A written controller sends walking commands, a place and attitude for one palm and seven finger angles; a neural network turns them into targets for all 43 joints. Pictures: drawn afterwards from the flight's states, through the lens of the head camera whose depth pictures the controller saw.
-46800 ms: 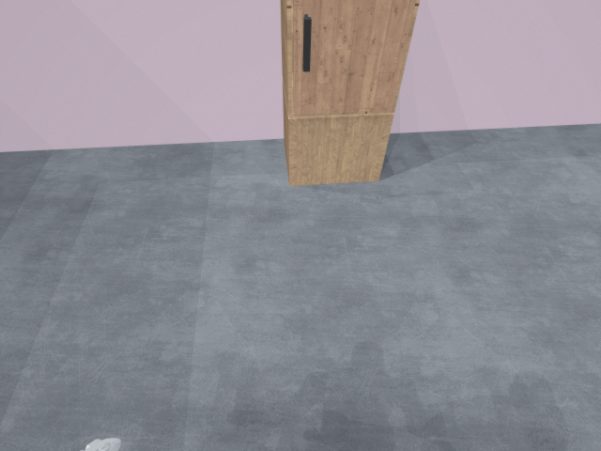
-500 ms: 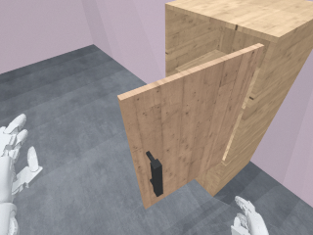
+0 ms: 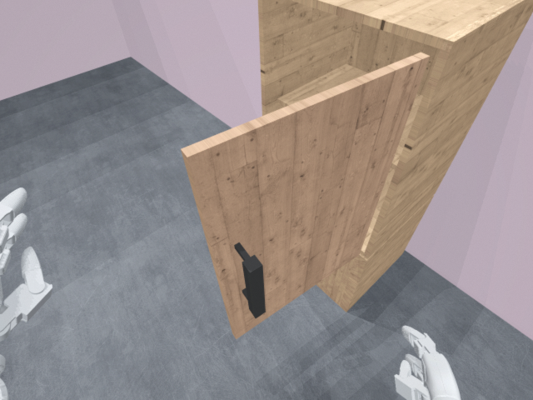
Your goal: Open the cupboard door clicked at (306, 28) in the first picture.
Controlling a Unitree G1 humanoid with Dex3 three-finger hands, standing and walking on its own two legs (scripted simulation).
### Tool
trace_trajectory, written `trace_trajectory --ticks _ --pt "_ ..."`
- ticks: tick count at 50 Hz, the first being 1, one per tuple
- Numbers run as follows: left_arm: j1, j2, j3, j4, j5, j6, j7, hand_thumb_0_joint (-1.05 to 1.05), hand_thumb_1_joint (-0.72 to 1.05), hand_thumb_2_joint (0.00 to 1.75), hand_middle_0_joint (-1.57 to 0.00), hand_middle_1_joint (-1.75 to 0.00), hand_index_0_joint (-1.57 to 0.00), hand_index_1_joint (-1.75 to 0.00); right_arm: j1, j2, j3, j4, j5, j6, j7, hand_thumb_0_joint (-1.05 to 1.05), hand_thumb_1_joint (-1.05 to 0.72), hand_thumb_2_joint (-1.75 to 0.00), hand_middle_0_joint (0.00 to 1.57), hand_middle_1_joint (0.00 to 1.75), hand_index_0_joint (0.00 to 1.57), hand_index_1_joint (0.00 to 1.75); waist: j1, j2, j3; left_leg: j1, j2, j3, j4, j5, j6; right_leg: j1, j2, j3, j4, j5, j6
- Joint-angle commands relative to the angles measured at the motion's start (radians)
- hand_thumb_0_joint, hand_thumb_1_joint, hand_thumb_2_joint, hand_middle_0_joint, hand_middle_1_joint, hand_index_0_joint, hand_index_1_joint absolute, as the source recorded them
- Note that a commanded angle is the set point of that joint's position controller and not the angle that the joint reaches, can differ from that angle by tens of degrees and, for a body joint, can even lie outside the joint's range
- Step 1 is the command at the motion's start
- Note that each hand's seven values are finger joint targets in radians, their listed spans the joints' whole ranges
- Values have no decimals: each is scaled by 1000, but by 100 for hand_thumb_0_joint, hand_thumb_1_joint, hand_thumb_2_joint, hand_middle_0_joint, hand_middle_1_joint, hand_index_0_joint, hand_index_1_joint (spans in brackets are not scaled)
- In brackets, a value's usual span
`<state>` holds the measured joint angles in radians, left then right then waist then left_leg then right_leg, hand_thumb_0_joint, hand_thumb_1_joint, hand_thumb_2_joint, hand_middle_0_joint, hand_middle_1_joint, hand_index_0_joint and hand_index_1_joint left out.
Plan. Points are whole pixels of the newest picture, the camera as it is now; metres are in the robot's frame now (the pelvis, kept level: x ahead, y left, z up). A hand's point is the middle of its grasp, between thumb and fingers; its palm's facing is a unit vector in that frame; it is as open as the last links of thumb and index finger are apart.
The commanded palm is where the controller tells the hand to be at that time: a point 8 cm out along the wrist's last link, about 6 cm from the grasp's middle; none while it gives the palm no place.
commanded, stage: step back with the hand held close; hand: left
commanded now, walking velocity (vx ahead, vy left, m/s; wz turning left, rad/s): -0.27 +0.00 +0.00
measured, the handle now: (249, 281) +0.33 +0.06 -0.05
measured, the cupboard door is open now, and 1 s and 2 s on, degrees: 82 82 82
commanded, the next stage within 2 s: stop stepping back and stand still in 1.20 s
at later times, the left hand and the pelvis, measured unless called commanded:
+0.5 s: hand out of the picture +0.12 +0.29 +0.15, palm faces +0.47 -0.73 -0.49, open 7.4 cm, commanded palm +0.06 +0.32 +0.17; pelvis -0.07 +0.02 -0.02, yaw +1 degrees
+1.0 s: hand out of the picture +0.07 +0.29 +0.15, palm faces +0.43 -0.77 -0.48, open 7.4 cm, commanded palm -0.01 +0.33 +0.17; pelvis -0.12 +0.02 -0.02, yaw +5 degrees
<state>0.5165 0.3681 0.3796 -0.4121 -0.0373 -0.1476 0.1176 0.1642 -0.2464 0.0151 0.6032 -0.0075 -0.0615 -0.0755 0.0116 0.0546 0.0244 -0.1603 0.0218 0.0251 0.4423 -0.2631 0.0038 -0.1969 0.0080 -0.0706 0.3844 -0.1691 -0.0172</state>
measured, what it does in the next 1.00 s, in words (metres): shifts its weight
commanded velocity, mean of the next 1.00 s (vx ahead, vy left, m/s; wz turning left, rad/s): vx -0.33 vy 0.00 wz -0.03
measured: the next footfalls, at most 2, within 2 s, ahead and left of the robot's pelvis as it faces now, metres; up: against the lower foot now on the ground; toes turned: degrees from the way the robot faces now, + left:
right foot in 1.36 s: -0.30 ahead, -0.13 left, +0.00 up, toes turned -3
left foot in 1.52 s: -0.11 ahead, +0.08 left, +0.00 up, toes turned -1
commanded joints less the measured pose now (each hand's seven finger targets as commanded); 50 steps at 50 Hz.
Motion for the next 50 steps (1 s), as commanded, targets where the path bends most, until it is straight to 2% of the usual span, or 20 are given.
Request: trace_trajectory --ticks 1,7,13,19,21,25,28,30,32,35,38,40,43,44,45,46,47,48,49,50 --pt "31 219 151 -254 -4 -58 28 0 90 90 -20 -30 -20 -30 -97 -103 -57 -180 7 -24 -22 0 -90 -90 20 30 20 30 6 -7 -196 -36 34 -50 -30 384 14 125 -84 76 37 371 5" --pt "39 228 166 -256 -1 -62 41 0 90 90 -20 -30 -20 -30 -95 -102 -63 -192 11 -11 -29 0 -90 -90 20 30 20 30 5 -30 -154 -135 46 -69 -47 248 25 94 -74 92 49 247 12" --pt "17 225 164 -292 19 -84 50 0 90 90 -20 -30 -20 -30 -83 -119 -63 -202 10 -28 -26 0 -90 -90 20 30 20 30 1 12 -97 -341 61 -111 -108 -117 62 129 -56 113 61 14 18" --pt "-23 219 178 -313 46 -107 58 0 90 90 -20 -30 -20 -30 -66 -128 -64 -209 6 -55 -26 0 -90 -90 20 30 20 30 1 49 -67 -558 93 -155 -147 -359 99 225 -23 121 175 -16 28" --pt "-26 218 183 -305 48 -113 60 0 90 90 -20 -30 -20 -30 -61 -122 -63 -204 4 -64 -27 0 -90 -90 20 30 20 30 -1 29 -61 -566 85 -157 -126 -377 100 212 -26 136 175 -22 25" --pt "-62 230 183 -317 46 -123 62 0 90 90 -20 -30 -20 -30 -48 -125 -66 -188 0 -76 -21 0 -90 -90 20 30 20 30 -12 -26 -42 -481 41 -130 -18 -367 78 56 -70 208 66 -157 -1" --pt "-70 218 165 -328 35 -124 66 0 90 90 -20 -30 -20 -30 -37 -119 -57 -179 0 -81 -19 0 -90 -90 20 30 20 30 -18 -18 -43 -414 29 -128 -10 -336 60 -30 -75 190 38 -225 -2" --pt "-55 246 201 -336 40 -132 72 0 90 90 -20 -30 -20 -30 -52 -126 -61 -175 -2 -85 -25 0 -90 -90 20 30 20 30 -9 41 -61 -469 63 -168 -89 -361 75 45 -38 146 113 -172 13" --pt "-28 230 209 -341 45 -138 69 0 90 90 -20 -30 -20 -30 -57 -124 -62 -183 2 -91 -24 0 -90 -90 20 30 20 30 -1 103 -103 -584 119 -225 -175 -379 101 206 16 111 271 -10 30" --pt "0 242 248 -310 58 -147 57 0 90 90 -20 -30 -20 -30 -76 -125 -77 -189 -3 -97 -19 0 -90 -90 20 30 20 30 10 142 -104 -731 186 -277 -221 -430 151 346 68 115 438 76 40" --pt "-10 219 221 -312 43 -150 42 0 90 90 -20 -30 -20 -30 -60 -117 -80 -173 -7 -102 -6 0 -90 -90 20 30 20 30 -1 20 -89 -594 144 -222 -89 -195 123 211 37 185 333 138 15" --pt "-37 226 203 -330 42 -155 40 0 90 90 -20 -30 -20 -30 -54 -117 -82 -153 -8 -102 -3 0 -90 -90 20 30 20 30 -17 0 -128 -437 64 -131 35 -107 73 90 -42 283 212 301 -14" --pt "-40 257 190 -329 22 -141 44 0 90 90 -20 -30 -20 -30 -35 -91 -86 -145 7 -88 5 0 -90 -90 20 30 20 30 -27 -179 -179 -229 -42 -38 239 -124 6 -117 -192 420 -17 144 -76" --pt "-37 273 197 -334 18 -140 49 0 90 90 -20 -30 -20 -30 -39 -81 -86 -137 7 -77 6 0 -90 -90 20 30 20 30 -24 -217 -171 -170 -58 -25 324 -128 -8 -203 -238 424 -83 58 -102" --pt "-18 283 204 -334 20 -142 57 0 90 90 -20 -30 -20 -30 -62 -74 -86 -120 5 -66 3 0 -90 -90 20 30 20 30 -28 -173 -148 -137 -56 -31 361 -104 -7 -269 -261 420 -94 63 -123" --pt "11 280 216 -323 15 -134 60 0 90 90 -20 -30 -20 -30 -54 -59 -78 -127 4 -55 5 0 -90 -90 20 30 20 30 -23 -209 -168 -128 -50 -36 327 -100 -11 -236 -247 353 -65 102 -110" --pt "14 278 215 -341 11 -129 58 0 90 90 -20 -30 -20 -30 -59 -62 -76 -135 10 -49 3 0 -90 -90 20 30 20 30 -27 -200 -159 -121 -39 -43 216 -84 -7 -228 -212 306 -27 113 -84" --pt "22 284 225 -355 11 -128 57 0 90 90 -20 -30 -20 -30 -69 -77 -77 -139 10 -47 -4 0 -90 -90 20 30 20 30 -28 -97 -134 -127 -10 -78 47 -3 13 -226 -129 251 43 93 -35" --pt "35 287 244 -371 14 -136 56 0 90 90 -20 -30 -20 -30 -90 -99 -83 -152 8 -47 -14 0 -90 -90 20 30 20 30 -13 69 -138 -211 85 -182 -64 85 50 -141 -10 172 166 63 18" --pt "48 294 267 -374 33 -152 53 0 90 90 -20 -30 -20 -30 -125 -125 -95 -161 3 -59 -20 0 -90 -90 20 30 20 30 -2 307 -161 -466 249 -326 -249 -130 113 107 85 86 434 -74 45"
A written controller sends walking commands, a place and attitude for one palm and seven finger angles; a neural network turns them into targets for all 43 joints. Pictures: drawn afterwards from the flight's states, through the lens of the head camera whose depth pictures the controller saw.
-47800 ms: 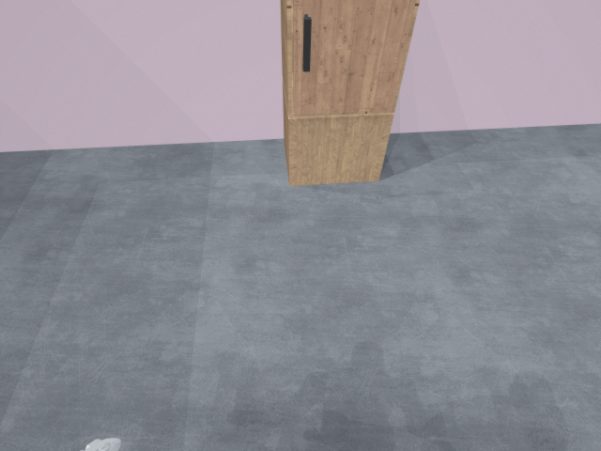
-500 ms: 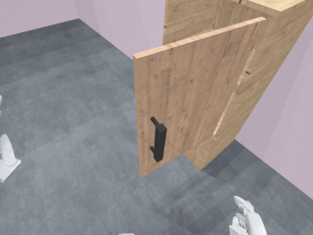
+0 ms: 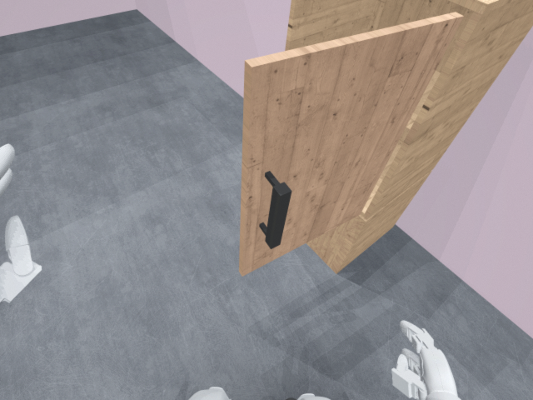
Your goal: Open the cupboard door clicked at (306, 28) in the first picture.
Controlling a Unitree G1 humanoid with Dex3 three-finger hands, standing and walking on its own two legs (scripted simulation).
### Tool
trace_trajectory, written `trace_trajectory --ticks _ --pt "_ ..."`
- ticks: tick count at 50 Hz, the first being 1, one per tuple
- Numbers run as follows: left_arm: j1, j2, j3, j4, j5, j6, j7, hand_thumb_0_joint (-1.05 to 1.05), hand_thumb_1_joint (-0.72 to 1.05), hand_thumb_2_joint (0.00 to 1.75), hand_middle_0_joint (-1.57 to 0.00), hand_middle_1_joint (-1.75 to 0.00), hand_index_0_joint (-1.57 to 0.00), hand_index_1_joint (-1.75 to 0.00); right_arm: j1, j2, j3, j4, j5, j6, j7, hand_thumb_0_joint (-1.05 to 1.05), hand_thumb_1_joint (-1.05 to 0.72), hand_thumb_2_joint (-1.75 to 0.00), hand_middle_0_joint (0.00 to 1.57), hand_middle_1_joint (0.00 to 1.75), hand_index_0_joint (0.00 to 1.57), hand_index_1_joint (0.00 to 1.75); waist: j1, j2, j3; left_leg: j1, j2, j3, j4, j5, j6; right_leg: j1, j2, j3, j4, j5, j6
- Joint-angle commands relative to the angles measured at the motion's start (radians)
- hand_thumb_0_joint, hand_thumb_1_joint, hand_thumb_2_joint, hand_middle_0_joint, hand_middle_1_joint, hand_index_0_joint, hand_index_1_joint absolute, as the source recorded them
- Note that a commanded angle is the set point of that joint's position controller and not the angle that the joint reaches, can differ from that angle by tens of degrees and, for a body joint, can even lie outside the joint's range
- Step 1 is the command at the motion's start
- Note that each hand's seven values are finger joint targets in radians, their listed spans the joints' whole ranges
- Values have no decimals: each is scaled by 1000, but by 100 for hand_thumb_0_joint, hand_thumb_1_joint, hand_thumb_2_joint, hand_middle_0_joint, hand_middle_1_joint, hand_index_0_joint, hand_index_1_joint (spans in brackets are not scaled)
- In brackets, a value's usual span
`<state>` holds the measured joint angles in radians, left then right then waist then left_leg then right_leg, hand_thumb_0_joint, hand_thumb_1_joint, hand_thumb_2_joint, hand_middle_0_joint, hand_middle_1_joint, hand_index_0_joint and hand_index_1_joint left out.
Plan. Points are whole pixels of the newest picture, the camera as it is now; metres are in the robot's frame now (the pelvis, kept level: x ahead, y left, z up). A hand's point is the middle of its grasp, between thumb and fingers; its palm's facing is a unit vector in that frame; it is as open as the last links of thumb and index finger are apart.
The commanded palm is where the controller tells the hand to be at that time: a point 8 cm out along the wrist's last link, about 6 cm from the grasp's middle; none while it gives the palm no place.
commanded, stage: step back with the hand held close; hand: left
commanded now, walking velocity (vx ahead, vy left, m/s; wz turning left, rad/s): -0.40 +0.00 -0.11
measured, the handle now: (271, 211) +0.45 +0.01 -0.03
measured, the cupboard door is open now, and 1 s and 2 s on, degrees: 82 82 82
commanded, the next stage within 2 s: stop stepping back and stand still in 0.20 s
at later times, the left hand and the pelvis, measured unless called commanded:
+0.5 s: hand (32, 382) +0.12 +0.20 +0.19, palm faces +0.23 -0.82 -0.52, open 7.4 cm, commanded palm +0.07 +0.25 +0.19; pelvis -0.11 -0.03 +0.01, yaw -9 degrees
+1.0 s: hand out of the picture +0.07 +0.22 +0.17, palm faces +0.39 -0.81 -0.43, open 7.4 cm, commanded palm +0.01 +0.26 +0.19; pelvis -0.16 -0.03 +0.00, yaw -6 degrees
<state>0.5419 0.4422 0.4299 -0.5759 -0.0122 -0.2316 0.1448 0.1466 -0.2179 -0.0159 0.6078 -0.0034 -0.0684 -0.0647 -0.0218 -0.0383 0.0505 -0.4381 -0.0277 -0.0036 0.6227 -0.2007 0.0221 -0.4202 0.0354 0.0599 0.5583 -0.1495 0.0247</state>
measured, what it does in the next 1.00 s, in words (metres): walks backwards: right foot, then left foot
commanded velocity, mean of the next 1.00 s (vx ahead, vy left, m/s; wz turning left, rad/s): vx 0.02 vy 0.04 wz -0.02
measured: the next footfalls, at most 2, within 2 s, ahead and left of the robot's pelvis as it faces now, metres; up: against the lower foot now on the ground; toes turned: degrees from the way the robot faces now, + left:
right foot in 0.36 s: -0.19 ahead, -0.13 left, +0.00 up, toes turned -8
left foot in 0.52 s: +0.02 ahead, +0.06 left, +0.00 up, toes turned -6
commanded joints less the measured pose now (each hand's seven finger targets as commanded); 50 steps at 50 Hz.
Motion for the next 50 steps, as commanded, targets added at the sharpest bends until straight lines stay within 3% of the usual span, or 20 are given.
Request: trace_trajectory --ticks 1,4,9,15,18,19,20,22,25,28,30,33,34,36,37,39,42,44,48,50 --pt "36 200 221 -201 4 -72 18 0 90 90 -20 -30 -20 -30 -82 -134 -65 -166 -16 -73 -30 0 -90 -90 20 30 20 30 31 393 -208 -328 388 -399 -574 -451 155 430 106 -21 533 -240 3" --pt "-3 153 163 -210 -13 -56 29 0 90 90 -20 -30 -20 -30 -54 -114 -67 -121 -15 -114 -13 0 -90 -90 20 30 20 30 35 139 -178 49 338 -279 -391 -63 154 67 47 19 558 -335 -11" --pt "-88 107 50 -216 -28 -14 33 0 90 90 -20 -30 -20 -30 -48 -115 -44 -67 -21 -136 -5 0 -90 -90 20 30 20 30 22 266 -223 273 290 -191 -439 22 98 74 39 -50 273 -391 -16" --pt "-38 220 154 -240 -56 -36 10 0 90 90 -20 -30 -20 -30 -53 -99 -39 -87 -32 -103 7 0 -90 -90 20 30 20 30 48 252 -322 372 220 -65 -343 227 1 221 15 -89 -237 -205 -68" --pt "24 310 240 -235 -66 -58 14 0 90 90 -20 -30 -20 -30 -81 -78 -9 -122 -20 -72 4 0 -90 -90 20 30 20 30 39 -41 -228 297 41 78 81 -65 -60 1 -303 138 -397 -56 -148" --pt "-1 277 206 -242 -58 -53 16 0 90 90 -20 -30 -20 -30 -70 -75 -7 -121 -13 -74 1 0 -90 -90 20 30 20 30 40 -81 -213 192 15 37 224 -109 -57 30 -330 131 -333 49 -182" --pt "11 289 229 -247 -60 -39 17 0 90 90 -20 -30 -20 -30 -85 -87 -10 -134 4 -77 1 0 -90 -90 20 30 20 30 43 -154 -240 93 9 9 284 -120 -49 126 -307 139 -246 255 -180" --pt "90 225 208 -168 -51 -11 24 0 90 90 -20 -30 -20 -30 -63 -67 8 -143 9 -67 -10 0 -90 -90 20 30 20 30 13 -74 -185 19 42 35 120 -52 -27 262 -271 30 -136 487 -137" --pt "33 187 160 -83 -56 3 25 0 90 90 -20 -30 -20 -30 -23 -121 -14 -110 13 -80 -28 0 -90 -90 20 30 20 30 -14 52 -168 315 79 7 -121 251 8 120 -155 -78 -51 236 -31" --pt "20 185 142 -43 -48 -15 24 0 90 90 -20 -30 -20 -30 -9 -138 -18 -114 6 -106 -33 0 -90 -90 20 30 20 30 6 216 -154 304 201 -234 -261 232 75 89 -25 -99 25 -167 -1" --pt "-31 195 136 -118 -39 -29 20 0 90 90 -20 -30 -20 -30 -25 -138 -22 -108 -8 -123 -29 0 -90 -90 20 30 20 30 16 248 -132 149 219 -294 -405 -96 68 193 -18 -91 63 -345 -21" --pt "27 166 124 -148 -29 -27 20 0 90 90 -20 -30 -20 -30 -26 -130 -24 -126 -7 -116 -23 0 -90 -90 20 30 20 30 16 212 -104 -7 129 -141 -389 -348 3 327 -22 -109 -121 -324 -62" --pt "59 173 132 -144 -31 -23 18 0 90 90 -20 -30 -20 -30 -28 -123 -29 -130 -4 -109 -19 0 -90 -90 20 30 20 30 14 117 -103 32 73 -69 -247 -298 -19 252 -68 -43 -212 -422 -88" --pt "59 203 158 -173 -39 -19 21 0 90 90 -20 -30 -20 -30 -12 -115 -44 -109 -2 -94 -18 0 -90 -90 20 30 20 30 20 -173 -52 38 21 -1 231 -113 -38 42 -327 304 -417 -568 -216" --pt "13 194 155 -161 -36 -20 27 0 90 90 -20 -30 -20 -30 2 -120 -42 -96 -2 -96 -17 0 -90 -90 20 30 20 30 11 -142 -16 -62 42 -8 333 -99 -37 69 -359 308 -405 -434 -237" --pt "-76 180 137 -110 -17 -38 31 0 90 90 -20 -30 -20 -30 19 -101 -25 -79 -2 -114 -19 0 -90 -90 20 30 20 30 -1 -23 -6 -26 93 0 183 -133 -16 115 -314 150 -292 -200 -197" --pt "-129 142 94 -6 -7 -39 36 0 90 90 -20 -30 -20 -30 23 -104 -23 -70 -1 -132 -43 0 -90 -90 20 30 20 30 3 34 -31 215 56 70 -104 -85 8 74 -213 59 -190 -261 -124" --pt "-145 139 89 -19 -9 -46 35 0 90 90 -20 -30 -20 -30 17 -124 -30 -87 4 -139 -48 0 -90 -90 20 30 20 30 11 145 -47 276 127 -46 -183 -82 52 59 -121 15 -78 -194 -68" --pt "-119 138 93 -57 -12 -51 17 0 90 90 -20 -30 -20 -30 -3 -112 -14 -95 2 -134 -39 0 -90 -90 20 30 20 30 8 135 -20 124 197 -190 -287 -218 78 140 -45 -73 -36 -229 -30" --pt "-108 148 102 -86 -11 -50 16 0 90 90 -20 -30 -20 -30 -10 -109 -15 -100 0 -139 -36 0 -90 -90 20 30 20 30 15 112 -28 90 160 -122 -267 -223 52 190 -59 -45 -104 -219 -45"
